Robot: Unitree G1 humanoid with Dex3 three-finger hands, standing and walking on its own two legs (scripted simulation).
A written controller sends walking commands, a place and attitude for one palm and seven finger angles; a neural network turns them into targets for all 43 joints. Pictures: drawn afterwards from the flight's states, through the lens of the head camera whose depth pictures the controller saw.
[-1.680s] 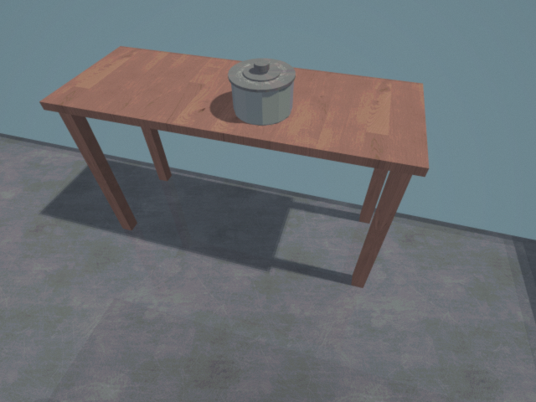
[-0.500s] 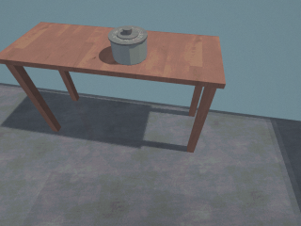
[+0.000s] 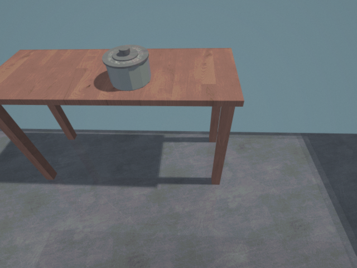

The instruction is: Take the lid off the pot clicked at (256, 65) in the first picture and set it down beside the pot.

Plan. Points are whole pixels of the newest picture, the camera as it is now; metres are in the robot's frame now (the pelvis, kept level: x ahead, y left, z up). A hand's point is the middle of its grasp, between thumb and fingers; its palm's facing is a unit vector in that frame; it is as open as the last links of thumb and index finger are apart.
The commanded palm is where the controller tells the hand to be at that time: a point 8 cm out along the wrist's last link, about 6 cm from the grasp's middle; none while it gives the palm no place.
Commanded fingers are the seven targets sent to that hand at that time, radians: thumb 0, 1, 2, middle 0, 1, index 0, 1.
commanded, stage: take the last steps up to it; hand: left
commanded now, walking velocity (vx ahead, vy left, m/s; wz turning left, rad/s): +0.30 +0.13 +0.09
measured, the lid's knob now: (124, 50) +0.90 +0.27 +0.07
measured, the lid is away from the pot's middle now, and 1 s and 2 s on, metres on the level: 0.00 0.00 0.00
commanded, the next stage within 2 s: come to a stop and stand still in 1.08 s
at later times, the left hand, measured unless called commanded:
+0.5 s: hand out of the picture +0.03 +0.23 -0.19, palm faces +0.17 -0.97 -0.18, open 7.4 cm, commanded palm none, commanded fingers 0.00 0.90 0.90 -0.20 -0.30 -0.20 -0.30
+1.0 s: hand (98, 225) +0.26 +0.25 -0.14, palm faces +0.12 -0.97 -0.21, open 7.4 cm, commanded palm none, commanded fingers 0.00 0.90 0.90 -0.20 -0.30 -0.20 -0.30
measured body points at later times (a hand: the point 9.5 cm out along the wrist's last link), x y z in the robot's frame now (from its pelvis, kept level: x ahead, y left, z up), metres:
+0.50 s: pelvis +0.13 +0.07 -0.02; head +0.15 +0.08 +0.43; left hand +0.02 +0.29 -0.17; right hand +0.25 -0.16 -0.15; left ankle +0.22 +0.21 -0.74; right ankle +0.03 -0.09 -0.70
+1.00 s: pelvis +0.28 +0.09 +0.02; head +0.28 +0.06 +0.47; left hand +0.26 +0.30 -0.12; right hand +0.32 -0.15 -0.15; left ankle +0.32 +0.25 -0.65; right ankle +0.27 +0.00 -0.73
